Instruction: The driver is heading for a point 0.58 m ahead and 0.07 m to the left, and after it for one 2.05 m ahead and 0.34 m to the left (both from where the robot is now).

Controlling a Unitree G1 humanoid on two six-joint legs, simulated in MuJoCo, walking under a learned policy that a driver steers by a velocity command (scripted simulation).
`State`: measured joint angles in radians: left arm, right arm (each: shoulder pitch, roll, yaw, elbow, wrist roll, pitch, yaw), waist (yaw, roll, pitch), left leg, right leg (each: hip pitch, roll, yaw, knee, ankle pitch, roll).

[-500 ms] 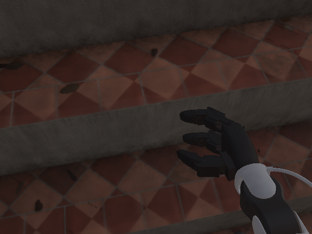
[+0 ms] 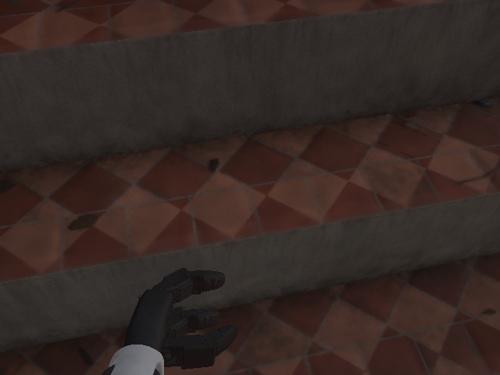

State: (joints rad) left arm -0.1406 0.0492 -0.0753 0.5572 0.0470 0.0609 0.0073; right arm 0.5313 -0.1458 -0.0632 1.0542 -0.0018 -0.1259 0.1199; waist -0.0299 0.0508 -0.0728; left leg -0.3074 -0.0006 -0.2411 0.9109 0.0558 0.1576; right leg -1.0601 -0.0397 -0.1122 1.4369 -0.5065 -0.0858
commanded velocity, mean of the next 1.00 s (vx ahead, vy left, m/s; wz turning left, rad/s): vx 0.50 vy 0.00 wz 0.42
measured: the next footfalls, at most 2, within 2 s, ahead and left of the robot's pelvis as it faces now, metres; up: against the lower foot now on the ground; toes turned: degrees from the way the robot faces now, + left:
left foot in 0.46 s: +0.13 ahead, +0.13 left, +0.00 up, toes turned +14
right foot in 0.84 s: +0.10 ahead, -0.15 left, +0.00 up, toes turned +8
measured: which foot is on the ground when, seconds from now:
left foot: up 0.00-0.44, down 0.46-0.80, up 0.82-0.98, down 1.00-1.00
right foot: down 0.00-0.48, up 0.50-0.82, down 0.84-1.00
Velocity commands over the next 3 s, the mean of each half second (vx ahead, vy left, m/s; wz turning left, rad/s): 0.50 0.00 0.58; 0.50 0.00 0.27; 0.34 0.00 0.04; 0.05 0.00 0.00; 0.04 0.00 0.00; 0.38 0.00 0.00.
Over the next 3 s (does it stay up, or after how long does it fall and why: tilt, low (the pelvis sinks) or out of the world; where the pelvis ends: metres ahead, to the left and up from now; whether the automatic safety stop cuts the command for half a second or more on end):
stays up -0.03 -0.17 -0.06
